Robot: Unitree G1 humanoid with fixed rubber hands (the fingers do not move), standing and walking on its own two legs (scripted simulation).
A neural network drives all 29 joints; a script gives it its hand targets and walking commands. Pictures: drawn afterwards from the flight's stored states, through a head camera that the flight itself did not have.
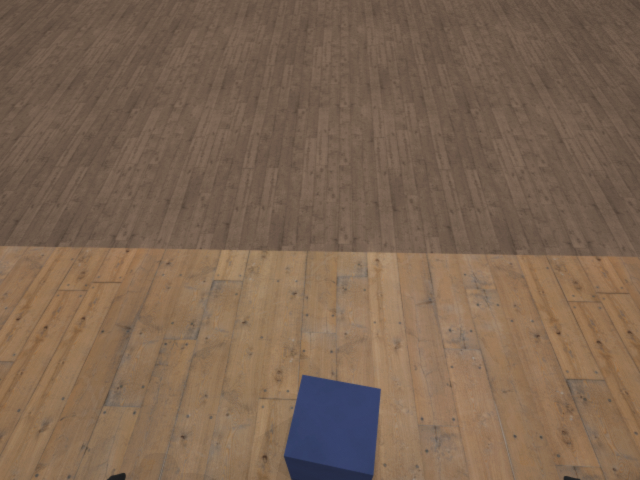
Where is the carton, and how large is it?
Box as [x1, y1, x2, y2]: [284, 375, 380, 479]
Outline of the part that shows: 302,375 284,453 284,457 291,479 371,479 373,474 380,389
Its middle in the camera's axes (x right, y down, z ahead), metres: +0.04 +0.53 +1.05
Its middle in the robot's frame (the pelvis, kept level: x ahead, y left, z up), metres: +0.38 +0.00 -0.66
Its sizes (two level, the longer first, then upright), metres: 0.210 0.200 0.250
